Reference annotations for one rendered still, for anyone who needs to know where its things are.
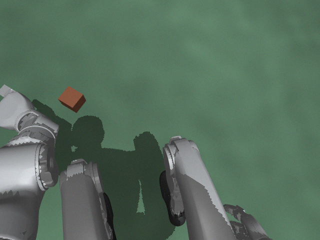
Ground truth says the left robot arm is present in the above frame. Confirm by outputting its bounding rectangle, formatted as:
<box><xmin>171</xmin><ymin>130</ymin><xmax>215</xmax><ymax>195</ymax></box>
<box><xmin>0</xmin><ymin>109</ymin><xmax>60</xmax><ymax>240</ymax></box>

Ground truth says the left robot foot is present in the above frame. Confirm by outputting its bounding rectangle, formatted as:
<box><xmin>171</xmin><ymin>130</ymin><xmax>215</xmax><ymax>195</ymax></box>
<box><xmin>103</xmin><ymin>192</ymin><xmax>117</xmax><ymax>240</ymax></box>

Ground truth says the right robot hand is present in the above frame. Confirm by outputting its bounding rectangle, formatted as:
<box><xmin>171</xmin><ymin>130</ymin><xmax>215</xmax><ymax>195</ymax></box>
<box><xmin>223</xmin><ymin>204</ymin><xmax>269</xmax><ymax>240</ymax></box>

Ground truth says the left robot hand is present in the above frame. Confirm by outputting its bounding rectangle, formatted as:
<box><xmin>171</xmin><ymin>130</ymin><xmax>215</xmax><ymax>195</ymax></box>
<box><xmin>0</xmin><ymin>84</ymin><xmax>35</xmax><ymax>131</ymax></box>

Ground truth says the right robot foot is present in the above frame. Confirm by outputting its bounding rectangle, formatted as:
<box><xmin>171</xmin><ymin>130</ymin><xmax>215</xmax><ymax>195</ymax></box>
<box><xmin>159</xmin><ymin>171</ymin><xmax>186</xmax><ymax>227</ymax></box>

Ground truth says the cube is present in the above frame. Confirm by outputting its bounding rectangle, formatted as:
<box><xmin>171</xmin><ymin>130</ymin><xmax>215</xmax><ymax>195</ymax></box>
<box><xmin>58</xmin><ymin>86</ymin><xmax>86</xmax><ymax>113</ymax></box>

